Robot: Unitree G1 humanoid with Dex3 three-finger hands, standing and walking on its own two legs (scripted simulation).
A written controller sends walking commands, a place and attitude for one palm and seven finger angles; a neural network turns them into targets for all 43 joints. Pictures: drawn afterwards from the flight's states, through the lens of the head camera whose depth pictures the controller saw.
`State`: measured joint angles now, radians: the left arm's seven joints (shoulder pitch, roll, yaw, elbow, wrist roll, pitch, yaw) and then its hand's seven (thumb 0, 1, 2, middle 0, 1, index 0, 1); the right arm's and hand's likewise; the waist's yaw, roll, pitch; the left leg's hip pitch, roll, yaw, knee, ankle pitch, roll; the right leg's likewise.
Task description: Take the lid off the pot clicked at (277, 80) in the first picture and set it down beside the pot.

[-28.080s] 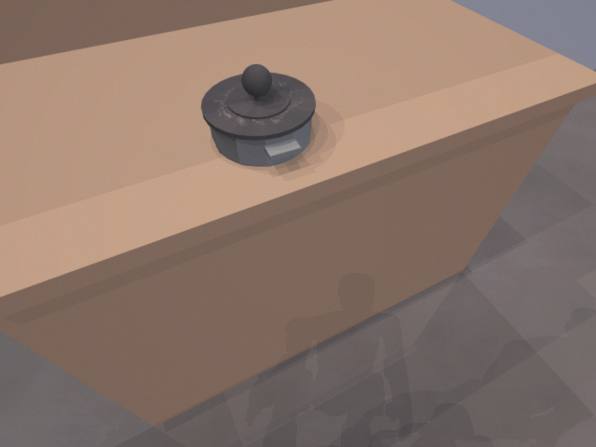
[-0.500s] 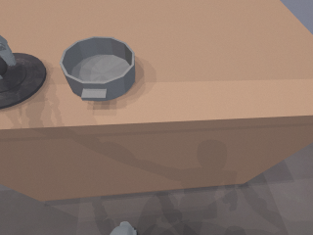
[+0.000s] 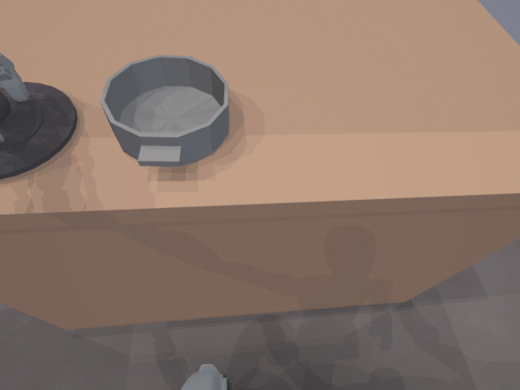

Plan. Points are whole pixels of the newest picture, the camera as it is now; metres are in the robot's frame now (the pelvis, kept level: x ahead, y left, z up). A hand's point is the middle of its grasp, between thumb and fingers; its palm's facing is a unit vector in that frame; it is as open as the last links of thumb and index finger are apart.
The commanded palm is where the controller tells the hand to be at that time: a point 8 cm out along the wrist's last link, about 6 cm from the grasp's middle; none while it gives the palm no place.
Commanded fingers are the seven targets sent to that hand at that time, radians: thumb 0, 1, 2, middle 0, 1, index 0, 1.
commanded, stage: open the fingers wide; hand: left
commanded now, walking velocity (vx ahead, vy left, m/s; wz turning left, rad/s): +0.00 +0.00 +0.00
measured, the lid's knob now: out of the picture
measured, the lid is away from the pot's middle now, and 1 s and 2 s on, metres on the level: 0.24 0.24 0.24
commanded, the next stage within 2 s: raise the empty hand in 0.26 s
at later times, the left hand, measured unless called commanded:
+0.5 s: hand out of the picture +0.45 +0.37 +0.16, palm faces -0.35 -0.13 -0.93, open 11.0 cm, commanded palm +0.47 +0.36 +0.23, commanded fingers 0.00 -0.14 0.91 -0.49 -0.59 -0.49 -0.59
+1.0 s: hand out of the picture +0.46 +0.37 +0.21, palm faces -0.29 -0.13 -0.95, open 11.0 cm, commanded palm +0.47 +0.36 +0.29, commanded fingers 0.00 -0.14 0.91 -0.49 -0.59 -0.49 -0.59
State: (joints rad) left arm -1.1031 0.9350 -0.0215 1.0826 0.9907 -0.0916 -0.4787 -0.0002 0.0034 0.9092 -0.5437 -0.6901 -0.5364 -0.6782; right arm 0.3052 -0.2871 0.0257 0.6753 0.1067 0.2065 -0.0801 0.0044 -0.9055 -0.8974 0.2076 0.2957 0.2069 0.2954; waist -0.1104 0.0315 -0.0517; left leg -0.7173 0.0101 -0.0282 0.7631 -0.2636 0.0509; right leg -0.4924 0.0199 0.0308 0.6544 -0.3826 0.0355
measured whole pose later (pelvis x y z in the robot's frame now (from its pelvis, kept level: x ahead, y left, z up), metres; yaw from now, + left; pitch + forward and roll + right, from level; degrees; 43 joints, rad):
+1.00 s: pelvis +0.00 +0.02 +0.01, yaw +1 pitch +11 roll -5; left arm -1.25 0.92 -0.10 1.08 1.00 -0.02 -0.51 0.00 -0.13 0.91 -0.50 -0.59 -0.50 -0.59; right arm 0.31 -0.29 0.03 0.67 0.10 0.18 -0.06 0.00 -0.91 -0.90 0.21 0.30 0.21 0.30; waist -0.11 0.03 -0.05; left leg -0.65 -0.02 -0.02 0.69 -0.23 0.08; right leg -0.42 -0.01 0.04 0.57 -0.34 0.01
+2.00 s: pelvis +0.01 +0.00 +0.02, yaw +1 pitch +9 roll -2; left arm -1.27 0.94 -0.06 0.98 1.02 0.09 -0.53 0.00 -0.13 0.91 -0.50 -0.59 -0.50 -0.59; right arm 0.30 -0.29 0.02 0.66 0.10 0.19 -0.03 0.01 -0.91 -0.90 0.21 0.30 0.21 0.30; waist -0.11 0.04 -0.05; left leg -0.55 -0.02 -0.02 0.58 -0.19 0.05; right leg -0.34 -0.02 0.04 0.50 -0.32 0.03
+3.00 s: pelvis +0.03 -0.06 +0.03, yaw +0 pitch -2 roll +0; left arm -0.30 0.53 0.51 0.02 -0.10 -0.07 0.08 0.00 0.46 0.90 -0.33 -0.42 -0.33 -0.42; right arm 0.17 -0.27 0.01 0.69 0.05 -0.02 -0.06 0.01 -0.91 -0.90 0.20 0.30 0.20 0.30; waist 0.03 0.05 0.02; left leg -0.19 0.04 -0.01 0.42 -0.19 -0.02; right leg 0.00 0.04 0.06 0.35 -0.30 -0.02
